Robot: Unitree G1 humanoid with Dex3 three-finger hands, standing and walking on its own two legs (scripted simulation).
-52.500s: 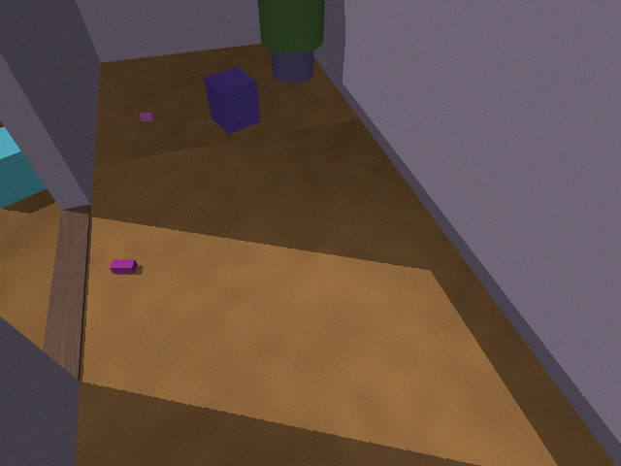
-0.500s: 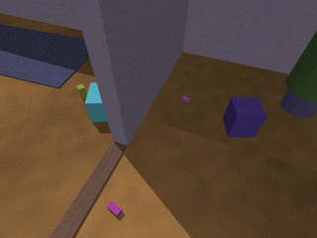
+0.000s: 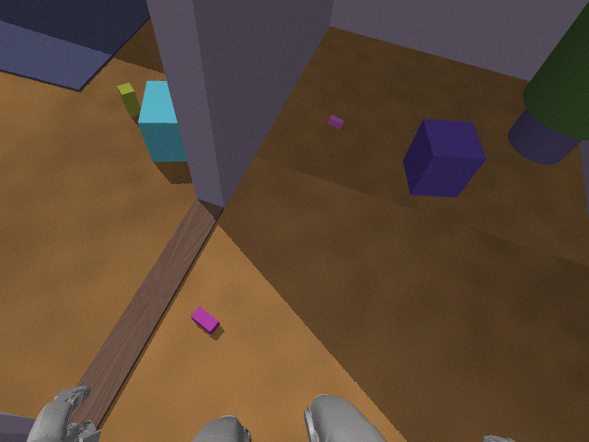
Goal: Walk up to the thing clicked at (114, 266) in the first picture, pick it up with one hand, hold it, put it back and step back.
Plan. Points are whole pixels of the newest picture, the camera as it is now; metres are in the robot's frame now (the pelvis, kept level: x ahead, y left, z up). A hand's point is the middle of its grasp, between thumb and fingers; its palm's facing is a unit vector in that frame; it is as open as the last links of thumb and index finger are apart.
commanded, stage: step back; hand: left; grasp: from above
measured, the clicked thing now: (205, 320) +0.49 +0.23 -0.74
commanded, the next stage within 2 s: none
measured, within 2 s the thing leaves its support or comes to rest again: neither
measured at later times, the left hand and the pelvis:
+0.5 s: hand out of the picture +0.00 +0.23 -0.13, palm faces -0.02 -0.91 -0.42, open 7.4 cm; pelvis -0.11 -0.03 +0.00, yaw -1 degrees
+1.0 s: hand out of the picture -0.17 +0.23 -0.15, palm faces -0.06 -0.91 -0.42, open 7.4 cm; pelvis -0.27 -0.04 -0.01, yaw -4 degrees
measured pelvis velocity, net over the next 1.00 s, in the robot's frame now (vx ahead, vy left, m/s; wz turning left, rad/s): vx -0.27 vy -0.04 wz -0.06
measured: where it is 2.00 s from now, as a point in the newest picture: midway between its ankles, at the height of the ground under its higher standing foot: outside the picture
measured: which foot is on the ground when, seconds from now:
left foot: down 0.00-0.26, up 0.28-0.58, down 0.60-1.00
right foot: up 0.00-0.22, down 0.24-0.62, up 0.64-0.94, down 0.96-1.00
